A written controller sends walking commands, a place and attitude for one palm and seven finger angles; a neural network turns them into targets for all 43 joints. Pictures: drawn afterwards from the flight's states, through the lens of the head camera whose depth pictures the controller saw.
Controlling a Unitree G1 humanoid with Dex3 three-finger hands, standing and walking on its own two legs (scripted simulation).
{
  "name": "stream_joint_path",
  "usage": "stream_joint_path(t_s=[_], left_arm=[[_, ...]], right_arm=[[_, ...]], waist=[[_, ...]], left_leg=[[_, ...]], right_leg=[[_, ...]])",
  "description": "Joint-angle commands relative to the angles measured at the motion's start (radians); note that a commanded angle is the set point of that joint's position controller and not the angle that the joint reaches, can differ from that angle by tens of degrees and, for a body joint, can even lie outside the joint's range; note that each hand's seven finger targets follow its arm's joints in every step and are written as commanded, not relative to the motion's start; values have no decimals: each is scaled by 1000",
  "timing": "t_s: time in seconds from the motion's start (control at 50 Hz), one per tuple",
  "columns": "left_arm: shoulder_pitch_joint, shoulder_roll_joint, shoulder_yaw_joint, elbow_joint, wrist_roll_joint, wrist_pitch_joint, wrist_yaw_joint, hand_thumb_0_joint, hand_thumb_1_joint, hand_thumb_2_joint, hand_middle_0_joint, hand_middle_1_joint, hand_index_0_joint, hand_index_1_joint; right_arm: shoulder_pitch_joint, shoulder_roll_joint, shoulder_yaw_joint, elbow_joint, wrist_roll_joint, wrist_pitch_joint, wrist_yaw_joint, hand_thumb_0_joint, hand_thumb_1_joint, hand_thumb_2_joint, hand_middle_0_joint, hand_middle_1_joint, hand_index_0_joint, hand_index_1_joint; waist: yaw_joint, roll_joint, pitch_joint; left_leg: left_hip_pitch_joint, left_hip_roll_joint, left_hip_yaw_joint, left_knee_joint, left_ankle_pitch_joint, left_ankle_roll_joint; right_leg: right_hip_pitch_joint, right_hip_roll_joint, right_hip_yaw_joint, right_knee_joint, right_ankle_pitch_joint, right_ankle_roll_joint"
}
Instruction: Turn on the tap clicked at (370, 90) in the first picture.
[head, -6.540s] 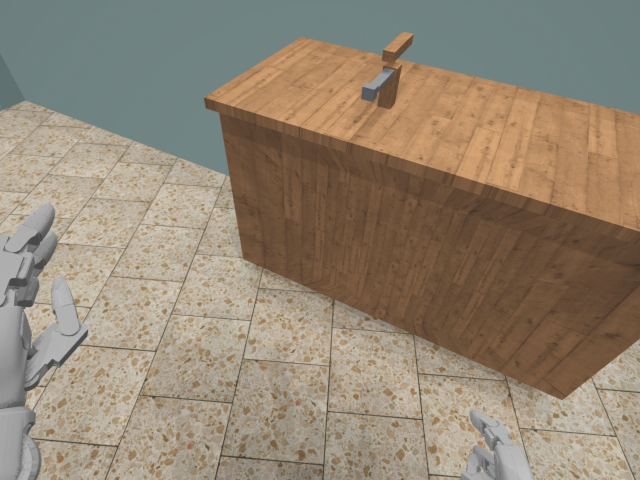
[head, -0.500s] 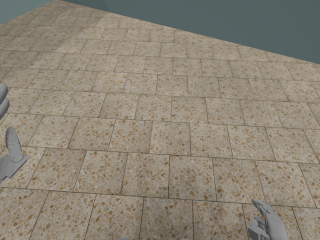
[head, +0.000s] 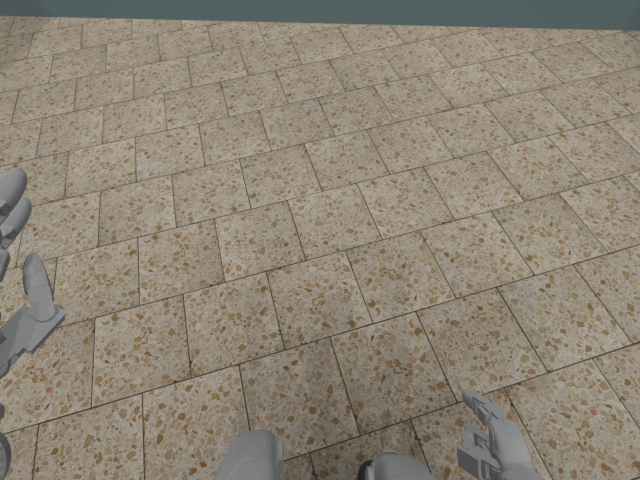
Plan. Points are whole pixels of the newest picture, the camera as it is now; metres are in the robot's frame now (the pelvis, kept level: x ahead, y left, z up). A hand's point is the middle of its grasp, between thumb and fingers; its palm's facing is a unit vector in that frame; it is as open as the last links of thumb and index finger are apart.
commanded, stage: turn to face it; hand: left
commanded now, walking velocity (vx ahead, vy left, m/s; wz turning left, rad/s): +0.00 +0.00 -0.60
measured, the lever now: out of the picture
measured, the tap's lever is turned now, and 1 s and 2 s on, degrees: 0 0 0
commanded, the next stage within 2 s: none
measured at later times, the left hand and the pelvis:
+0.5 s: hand (163, 334) +0.21 +0.13 +0.18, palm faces +0.14 -0.87 -0.47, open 7.4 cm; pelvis -0.07 -0.03 +0.00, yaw -19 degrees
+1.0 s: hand (264, 390) +0.18 +0.05 +0.18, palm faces -0.12 -0.90 -0.43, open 7.4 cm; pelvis -0.14 -0.03 +0.01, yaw -36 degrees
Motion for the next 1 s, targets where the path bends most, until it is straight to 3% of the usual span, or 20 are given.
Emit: stream_joint_path(t_s=[0.0,0.08,0.14,0.16,0.2,0.22,0.26,0.3,0.44,0.46,0.5,0.52,0.58,0.74,0.8,0.82,0.86,0.88,0.94,0.98], left_arm=[[68,211,216,-206,-21,-67,46,0,900,900,-200,-300,-200,-300],[70,183,177,-151,-13,-49,48,0,900,900,-200,-300,-200,-300],[0,154,115,-173,-5,-42,43,0,900,900,-200,-300,-200,-300],[-34,161,111,-197,0,-52,39,0,900,900,-200,-300,-200,-300],[-72,179,130,-201,22,-69,33,0,900,900,-200,-300,-200,-300],[-86,179,123,-178,34,-71,35,0,900,900,-200,-300,-200,-300],[-134,138,64,-199,38,-76,22,0,900,900,-200,-300,-200,-300],[-130,98,20,-182,31,-67,22,0,900,900,-200,-300,-200,-300],[-128,144,67,-133,24,-57,21,0,900,900,-200,-300,-200,-300],[-142,159,80,-157,24,-64,23,0,900,900,-200,-300,-200,-300],[-82,240,178,-112,7,-64,40,0,900,900,-200,-300,-200,-300],[-48,235,171,-139,-15,-51,36,0,900,900,-200,-300,-200,-300],[48,203,193,-193,-21,-62,39,0,900,900,-200,-300,-200,-300],[41,170,141,-173,-12,-46,47,0,900,900,-200,-300,-200,-300],[-3,170,123,-185,-1,-45,44,0,900,900,-200,-300,-200,-300],[-29,166,114,-190,2,-53,39,0,900,900,-200,-300,-200,-300],[-77,179,123,-217,21,-70,31,0,900,900,-200,-300,-200,-300],[-80,184,125,-185,34,-73,34,0,900,900,-200,-300,-200,-300],[-131,135,57,-219,35,-71,23,0,900,900,-200,-300,-200,-300],[-112,111,35,-176,28,-69,26,0,900,900,-200,-300,-200,-300]], right_arm=[[-65,-76,-45,-173,0,-27,-21,0,-900,-900,200,300,200,300],[-54,-98,-49,-179,2,-23,-28,0,-900,-900,200,300,200,300],[-18,-115,-53,-181,9,-19,-30,0,-900,-900,200,300,200,300],[-8,-127,-59,-185,5,-25,-37,0,-900,-900,200,300,200,300],[-34,-144,-66,-206,-1,-34,-48,0,-900,-900,200,300,200,300],[-47,-116,-61,-207,-9,-42,-50,0,-900,-900,200,300,200,300],[-35,-120,-70,-192,2,-59,-35,0,-900,-900,200,300,200,300],[-8,-134,-71,-188,11,-74,-17,0,-900,-900,200,300,200,300],[46,-137,-71,-188,8,-119,-5,0,-900,-900,200,300,200,300],[42,-122,-64,-190,13,-120,2,0,-900,-900,200,300,200,300],[-13,-83,-46,-216,13,-110,-8,0,-900,-900,200,300,200,300],[-41,-87,-56,-210,18,-94,-10,0,-900,-900,200,300,200,300],[-64,-61,-27,-184,9,-34,-7,0,-900,-900,200,300,200,300],[-59,-105,-51,-186,5,-12,-27,0,-900,-900,200,300,200,300],[-19,-115,-52,-184,5,-12,-28,0,-900,-900,200,300,200,300],[-8,-127,-58,-185,1,-16,-34,0,-900,-900,200,300,200,300],[-33,-147,-67,-210,0,-25,-45,0,-900,-900,200,300,200,300],[-46,-114,-61,-205,-6,-35,-48,0,-900,-900,200,300,200,300],[-29,-120,-70,-192,16,-60,-25,0,-900,-900,200,300,200,300],[7,-135,-69,-188,11,-81,-15,0,-900,-900,200,300,200,300]], waist=[[31,-165,-356],[51,-182,-323],[26,-134,-314],[21,-64,-298],[41,278,-244],[33,272,-200],[32,181,-141],[28,219,-139],[26,196,-229],[26,102,-260],[60,-335,-306],[56,-341,-318],[32,-153,-352],[48,-174,-315],[30,-138,-309],[23,-70,-284],[41,272,-228],[35,287,-207],[38,190,-156],[21,220,-151]], left_leg=[[14,-11,-17,-172,36,4],[127,-52,4,-390,23,25],[319,-43,7,-657,118,49],[401,15,-25,-760,118,82],[351,338,-280,-898,184,234],[201,384,-308,-919,179,269],[214,328,-120,-835,328,244],[205,275,4,-799,401,190],[249,228,120,-565,456,95],[220,194,135,-434,410,72],[-112,-14,73,-33,-161,2],[-115,8,-49,69,-112,6],[-138,16,-62,76,9,-3],[120,-45,-7,-396,17,27],[330,-46,12,-656,106,54],[404,9,-21,-753,93,86],[376,318,-269,-899,161,226],[226,380,-300,-924,137,265],[243,287,-10,-808,332,209],[219,277,17,-782,446,178]], right_leg=[[231,-270,317,-237,351,-120],[135,-244,390,-282,143,-115],[23,-199,384,-247,9,-49],[-64,-144,358,-171,-35,-11],[-213,12,117,301,-267,78],[-173,-20,85,526,-256,92],[-216,-66,67,552,-226,108],[-142,-66,-6,395,-210,116],[159,-13,-119,-113,-27,106],[229,-76,-46,-193,99,74],[342,-347,434,-229,685,-94],[309,-368,465,-245,606,-103],[352,-308,320,-193,506,-122],[145,-259,398,-295,101,-120],[6,-204,401,-272,-29,-52],[-83,-146,369,-200,-81,-11],[-228,18,123,265,-255,76],[-184,-15,77,516,-254,90],[-203,-67,21,487,-204,112],[-99,-65,-28,299,-212,118]])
